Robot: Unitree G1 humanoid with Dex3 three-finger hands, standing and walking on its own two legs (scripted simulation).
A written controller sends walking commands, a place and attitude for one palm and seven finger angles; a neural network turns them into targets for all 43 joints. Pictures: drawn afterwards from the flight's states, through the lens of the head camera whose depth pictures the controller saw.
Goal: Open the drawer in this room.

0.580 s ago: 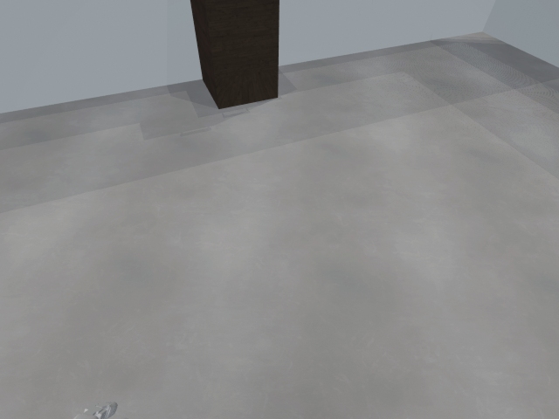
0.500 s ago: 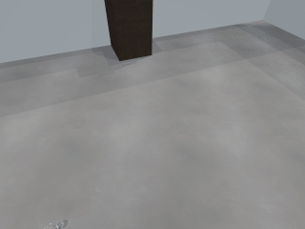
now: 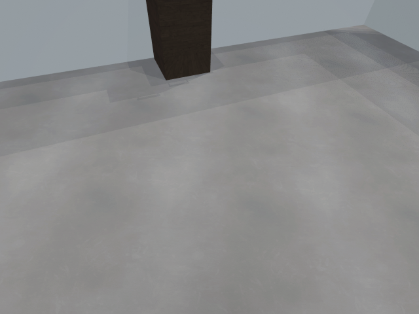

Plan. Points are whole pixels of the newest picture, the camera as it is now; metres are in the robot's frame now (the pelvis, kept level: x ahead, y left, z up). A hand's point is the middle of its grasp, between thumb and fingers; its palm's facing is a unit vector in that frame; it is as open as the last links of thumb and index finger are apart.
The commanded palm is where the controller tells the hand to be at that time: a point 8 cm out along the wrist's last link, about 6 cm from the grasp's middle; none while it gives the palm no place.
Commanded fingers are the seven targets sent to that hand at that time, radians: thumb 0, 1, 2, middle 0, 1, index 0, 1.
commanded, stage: stand and wait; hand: left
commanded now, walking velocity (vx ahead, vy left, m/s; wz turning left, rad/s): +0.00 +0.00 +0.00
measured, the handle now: out of the picture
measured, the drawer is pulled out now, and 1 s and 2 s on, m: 0.00 0.00 0.00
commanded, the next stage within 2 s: turn or walk to find it in 0.32 s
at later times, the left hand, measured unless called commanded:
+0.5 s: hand out of the picture +0.07 +0.24 -0.16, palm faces +0.00 -0.94 -0.33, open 7.4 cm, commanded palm none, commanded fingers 0.00 0.90 0.90 -0.20 -0.30 -0.20 -0.30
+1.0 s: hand out of the picture +0.02 +0.22 -0.18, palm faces +0.08 -0.96 -0.27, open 7.4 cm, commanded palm none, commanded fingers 0.00 0.90 0.90 -0.20 -0.30 -0.20 -0.30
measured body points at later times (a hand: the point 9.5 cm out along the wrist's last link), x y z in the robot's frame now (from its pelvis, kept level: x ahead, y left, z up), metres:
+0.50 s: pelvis -0.01 +0.00 +0.00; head +0.00 +0.00 +0.45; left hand +0.07 +0.29 -0.13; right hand +0.08 -0.29 -0.13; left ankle +0.00 +0.12 -0.74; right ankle +0.00 -0.12 -0.74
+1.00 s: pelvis -0.02 +0.00 -0.01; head +0.00 +0.01 +0.44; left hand +0.01 +0.27 -0.16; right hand +0.06 -0.26 -0.15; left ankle +0.00 +0.12 -0.74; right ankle +0.00 -0.12 -0.74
